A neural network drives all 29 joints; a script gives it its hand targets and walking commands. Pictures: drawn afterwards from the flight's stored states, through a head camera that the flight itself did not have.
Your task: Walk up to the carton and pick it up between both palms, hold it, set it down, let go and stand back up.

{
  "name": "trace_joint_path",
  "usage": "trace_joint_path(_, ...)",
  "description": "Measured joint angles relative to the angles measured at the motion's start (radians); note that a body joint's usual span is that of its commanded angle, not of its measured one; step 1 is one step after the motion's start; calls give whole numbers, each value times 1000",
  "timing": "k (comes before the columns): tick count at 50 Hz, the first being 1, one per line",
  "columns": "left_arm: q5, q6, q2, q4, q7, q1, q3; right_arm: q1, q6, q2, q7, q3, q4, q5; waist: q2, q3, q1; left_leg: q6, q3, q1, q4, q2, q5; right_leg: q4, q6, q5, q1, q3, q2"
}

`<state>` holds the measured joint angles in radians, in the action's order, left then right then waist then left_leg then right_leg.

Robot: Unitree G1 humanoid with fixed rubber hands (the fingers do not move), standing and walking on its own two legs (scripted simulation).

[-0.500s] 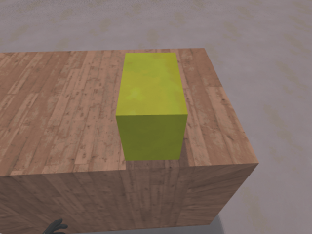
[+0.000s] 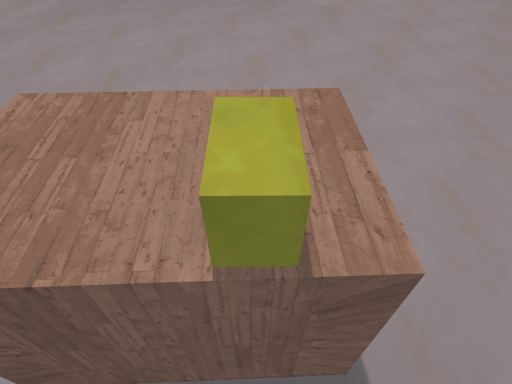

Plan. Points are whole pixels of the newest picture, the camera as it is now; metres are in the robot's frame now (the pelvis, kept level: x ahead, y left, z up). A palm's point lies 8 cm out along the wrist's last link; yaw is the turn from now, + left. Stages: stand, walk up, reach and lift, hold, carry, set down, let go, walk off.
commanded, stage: walk up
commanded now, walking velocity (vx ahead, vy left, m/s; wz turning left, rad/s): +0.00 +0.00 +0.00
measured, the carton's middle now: (254, 178) +0.50 +0.03 +0.04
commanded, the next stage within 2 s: reach and lift in 0.94 s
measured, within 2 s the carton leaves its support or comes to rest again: neither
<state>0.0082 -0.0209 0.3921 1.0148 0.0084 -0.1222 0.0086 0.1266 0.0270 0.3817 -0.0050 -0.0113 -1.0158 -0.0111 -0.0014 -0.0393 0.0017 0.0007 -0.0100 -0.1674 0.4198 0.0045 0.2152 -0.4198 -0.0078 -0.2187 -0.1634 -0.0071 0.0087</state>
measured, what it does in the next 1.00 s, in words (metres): stands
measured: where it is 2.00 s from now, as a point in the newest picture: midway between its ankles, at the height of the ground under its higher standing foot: outside the picture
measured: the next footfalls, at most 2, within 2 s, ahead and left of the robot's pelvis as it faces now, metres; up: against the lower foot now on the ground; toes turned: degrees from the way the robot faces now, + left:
none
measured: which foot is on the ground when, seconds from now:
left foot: down 0.00-1.00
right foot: down 0.00-1.00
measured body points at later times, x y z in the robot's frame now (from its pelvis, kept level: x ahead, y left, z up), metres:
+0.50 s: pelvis +0.02 -0.01 +0.00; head +0.02 +0.00 +0.45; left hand +0.09 +0.31 -0.12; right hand +0.13 -0.32 -0.11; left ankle +0.01 +0.12 -0.74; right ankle +0.01 -0.13 -0.74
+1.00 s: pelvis +0.02 -0.01 +0.00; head +0.03 +0.00 +0.44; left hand +0.09 +0.32 -0.12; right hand +0.15 -0.31 -0.12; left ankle +0.01 +0.12 -0.74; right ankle +0.01 -0.13 -0.74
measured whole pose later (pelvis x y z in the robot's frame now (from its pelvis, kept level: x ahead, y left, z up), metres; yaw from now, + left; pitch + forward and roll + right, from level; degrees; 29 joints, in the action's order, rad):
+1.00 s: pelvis +0.02 -0.01 +0.00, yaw +4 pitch -1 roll +0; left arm -0.02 0.14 0.40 0.89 0.00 -0.13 -0.03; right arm 0.11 0.07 0.36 -0.01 0.08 -1.05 -0.06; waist -0.02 -0.06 -0.02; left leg -0.01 0.05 -0.21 0.49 -0.01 0.26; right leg -0.48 0.00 -0.28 -0.17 0.07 0.03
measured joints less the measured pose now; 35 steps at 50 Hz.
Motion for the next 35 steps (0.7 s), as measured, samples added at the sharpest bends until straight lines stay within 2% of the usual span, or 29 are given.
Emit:
trace_joint_path(10, 8, 6, -8, 13, 6, -10, -22, 15, -1, 4, 1, 14, -22, -6, -8, 10, -1, -3, 23, 3, -11, -1, -5, 18, 5, -1, 15, 23, 1)
trace_joint_path(35, 9, 19, -7, 1, 1, 1, -40, 5, -7, 2, 13, 20, 6, -4, -6, -2, -9, -5, 69, 8, 7, -13, 18, 18, 7, -31, 46, 70, 11)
